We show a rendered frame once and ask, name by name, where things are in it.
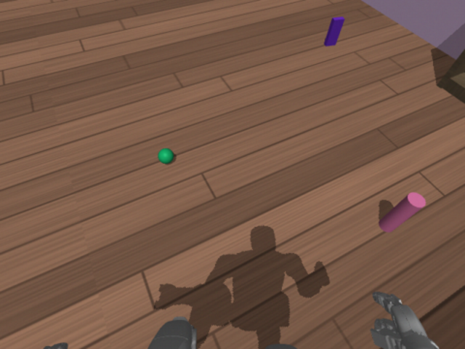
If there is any right robot hand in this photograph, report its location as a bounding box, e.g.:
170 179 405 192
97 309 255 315
371 292 427 349

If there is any bookshelf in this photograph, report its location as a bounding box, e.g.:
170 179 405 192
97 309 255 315
437 50 465 104

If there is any right robot arm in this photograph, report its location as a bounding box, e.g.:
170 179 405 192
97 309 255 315
400 334 439 349

